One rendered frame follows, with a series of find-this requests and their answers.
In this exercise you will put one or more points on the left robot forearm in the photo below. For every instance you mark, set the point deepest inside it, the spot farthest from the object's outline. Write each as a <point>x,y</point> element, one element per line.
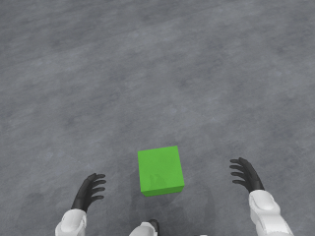
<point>73,223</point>

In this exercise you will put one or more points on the left robot hand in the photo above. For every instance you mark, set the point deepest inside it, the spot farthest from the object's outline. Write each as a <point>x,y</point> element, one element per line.
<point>84,197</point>

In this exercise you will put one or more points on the right robot hand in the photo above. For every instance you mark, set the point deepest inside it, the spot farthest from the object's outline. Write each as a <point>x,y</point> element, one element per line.
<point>252,181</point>

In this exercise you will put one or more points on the robot left thigh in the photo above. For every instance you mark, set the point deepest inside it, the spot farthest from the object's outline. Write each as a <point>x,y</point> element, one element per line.
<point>143,231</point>

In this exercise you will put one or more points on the left robot foot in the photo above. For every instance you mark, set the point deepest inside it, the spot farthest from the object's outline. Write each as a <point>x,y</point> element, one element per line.
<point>155,225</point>

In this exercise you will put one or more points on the carton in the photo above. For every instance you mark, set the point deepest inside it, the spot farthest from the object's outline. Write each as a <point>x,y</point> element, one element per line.
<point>160,171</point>

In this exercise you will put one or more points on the right robot forearm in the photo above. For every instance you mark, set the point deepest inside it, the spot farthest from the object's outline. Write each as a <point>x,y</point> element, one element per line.
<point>266,214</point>

